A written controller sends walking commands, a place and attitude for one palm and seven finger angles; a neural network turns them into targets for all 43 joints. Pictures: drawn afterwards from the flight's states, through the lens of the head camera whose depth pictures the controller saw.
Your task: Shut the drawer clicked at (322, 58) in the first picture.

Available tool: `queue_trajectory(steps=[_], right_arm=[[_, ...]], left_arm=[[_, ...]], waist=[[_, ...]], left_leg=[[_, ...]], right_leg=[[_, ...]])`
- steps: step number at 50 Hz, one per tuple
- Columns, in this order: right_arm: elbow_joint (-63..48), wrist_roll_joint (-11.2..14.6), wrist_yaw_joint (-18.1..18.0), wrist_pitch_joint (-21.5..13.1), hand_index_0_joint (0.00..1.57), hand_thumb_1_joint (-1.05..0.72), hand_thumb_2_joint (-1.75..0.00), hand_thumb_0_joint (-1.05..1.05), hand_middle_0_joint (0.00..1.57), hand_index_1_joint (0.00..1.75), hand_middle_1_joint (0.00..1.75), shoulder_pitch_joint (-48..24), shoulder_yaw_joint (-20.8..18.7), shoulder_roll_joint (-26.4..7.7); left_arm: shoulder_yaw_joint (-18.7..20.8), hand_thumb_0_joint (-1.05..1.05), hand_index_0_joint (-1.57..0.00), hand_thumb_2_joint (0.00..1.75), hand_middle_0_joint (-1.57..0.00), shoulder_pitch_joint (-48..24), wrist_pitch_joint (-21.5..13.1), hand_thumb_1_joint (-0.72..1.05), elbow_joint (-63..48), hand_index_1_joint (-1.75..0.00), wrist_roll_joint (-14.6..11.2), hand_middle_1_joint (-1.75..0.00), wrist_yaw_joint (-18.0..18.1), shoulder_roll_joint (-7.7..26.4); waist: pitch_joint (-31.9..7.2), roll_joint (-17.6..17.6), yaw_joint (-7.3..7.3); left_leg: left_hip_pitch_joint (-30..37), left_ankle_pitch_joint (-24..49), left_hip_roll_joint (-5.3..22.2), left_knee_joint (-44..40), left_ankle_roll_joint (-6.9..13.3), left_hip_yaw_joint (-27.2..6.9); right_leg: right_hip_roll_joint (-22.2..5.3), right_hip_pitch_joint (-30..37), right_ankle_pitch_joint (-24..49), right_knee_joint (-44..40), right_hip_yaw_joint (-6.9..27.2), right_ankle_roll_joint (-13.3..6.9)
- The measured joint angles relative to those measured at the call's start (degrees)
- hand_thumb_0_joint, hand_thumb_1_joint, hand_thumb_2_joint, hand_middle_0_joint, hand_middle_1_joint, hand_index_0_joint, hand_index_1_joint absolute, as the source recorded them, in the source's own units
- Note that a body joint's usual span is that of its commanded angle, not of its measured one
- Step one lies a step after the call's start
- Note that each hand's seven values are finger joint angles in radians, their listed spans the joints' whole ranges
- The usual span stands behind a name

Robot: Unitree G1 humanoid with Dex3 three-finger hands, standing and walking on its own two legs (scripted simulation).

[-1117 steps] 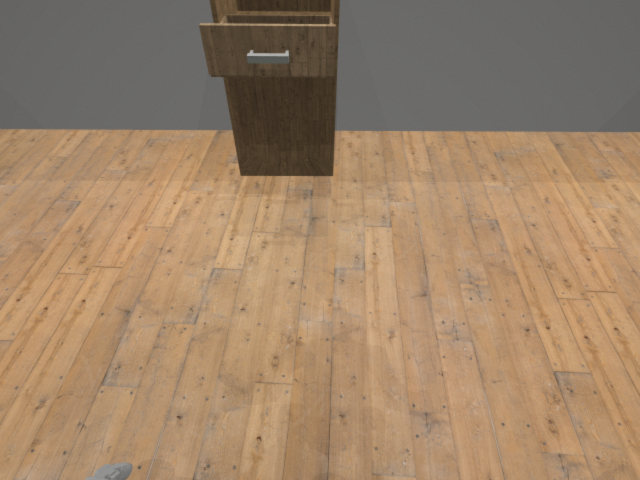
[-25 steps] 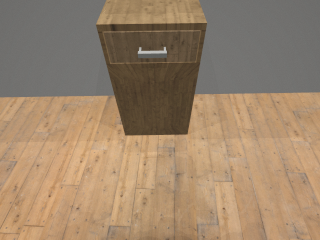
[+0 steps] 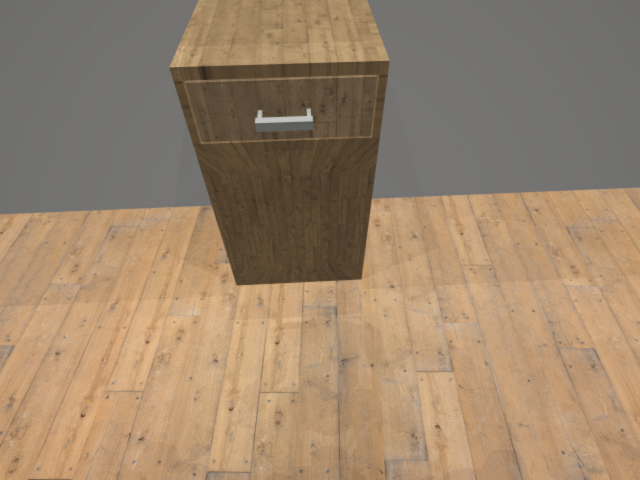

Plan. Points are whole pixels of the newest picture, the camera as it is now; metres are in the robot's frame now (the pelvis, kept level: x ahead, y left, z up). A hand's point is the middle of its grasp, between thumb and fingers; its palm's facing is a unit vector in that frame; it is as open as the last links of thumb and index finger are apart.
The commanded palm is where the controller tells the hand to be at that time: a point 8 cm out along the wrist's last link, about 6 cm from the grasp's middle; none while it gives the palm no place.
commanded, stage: look to check the result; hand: left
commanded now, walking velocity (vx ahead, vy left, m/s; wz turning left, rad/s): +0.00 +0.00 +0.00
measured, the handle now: (284, 118) +0.88 +0.12 -0.04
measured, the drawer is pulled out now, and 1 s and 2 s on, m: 0.00 0.00 0.00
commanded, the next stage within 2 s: stand and wait in 0.58 s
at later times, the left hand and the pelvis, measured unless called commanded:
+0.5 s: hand out of the picture +0.07 +0.20 -0.16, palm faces -0.01 -0.96 -0.29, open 7.4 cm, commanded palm none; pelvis +0.02 -0.02 +0.00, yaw +0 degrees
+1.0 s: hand out of the picture +0.11 +0.21 -0.15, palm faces -0.02 -0.95 -0.31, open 7.4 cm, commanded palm none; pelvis +0.03 -0.02 +0.00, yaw -1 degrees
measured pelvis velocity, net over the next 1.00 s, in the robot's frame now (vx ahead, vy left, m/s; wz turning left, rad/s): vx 0.03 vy -0.02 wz -0.02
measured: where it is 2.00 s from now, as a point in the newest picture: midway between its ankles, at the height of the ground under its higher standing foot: outside the picture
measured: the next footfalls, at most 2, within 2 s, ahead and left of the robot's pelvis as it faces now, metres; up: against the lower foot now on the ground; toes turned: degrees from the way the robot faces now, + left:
none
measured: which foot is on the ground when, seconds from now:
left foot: down 0.00-1.00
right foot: down 0.00-1.00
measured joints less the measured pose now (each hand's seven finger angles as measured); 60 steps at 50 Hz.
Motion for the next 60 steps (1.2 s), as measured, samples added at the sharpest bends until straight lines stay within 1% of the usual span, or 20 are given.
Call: queue_trajectory(steps=[18, 38, 60], right_arm=[[1.0, 0.2, -0.1, 0.1, 0.2, -0.9, -0.9, 0.0, 0.2, 0.3, 0.3, -2.0, 0.1, -1.9], [0.8, 0.2, -0.1, -0.2, 0.2, -0.9, -0.9, 0.0, 0.2, 0.3, 0.3, -3.6, 0.3, -3.9], [1.0, 0.3, -0.1, -0.3, 0.2, -0.9, -0.9, 0.0, 0.2, 0.3, 0.3, -3.0, 0.6, -4.2]], left_arm=[[0.2, 0.01, -0.2, 0.9, -0.2, 1.0, 0.0, 0.91, 1.8, -0.3, -0.2, -0.3, 0.0, 1.8], [0.2, 0.01, -0.2, 0.9, -0.2, -0.7, -0.5, 0.91, 1.4, -0.3, -0.2, -0.3, -0.2, 3.6], [0.1, 0.01, -0.2, 0.9, -0.2, -0.5, -0.5, 0.91, 1.2, -0.3, -0.3, -0.3, -0.2, 4.3]], waist=[[0.8, 0.2, 0.54], [-0.3, -0.2, 0.55], [-0.7, -0.2, 0.43]], left_leg=[[2.4, -0.6, 1.1, -1.6, -1.1, -0.2], [4.5, -0.8, 1.5, -3.5, -1.7, 0.1], [5.9, -0.7, 1.5, -4.6, -1.7, 0.5]], right_leg=[[1.3, 2.8, 0.0, -2.8, -0.1, -0.9], [1.8, 4.9, -0.1, -4.9, 0.2, -1.2], [1.8, 6.1, 0.2, -6.0, 0.6, -1.2]])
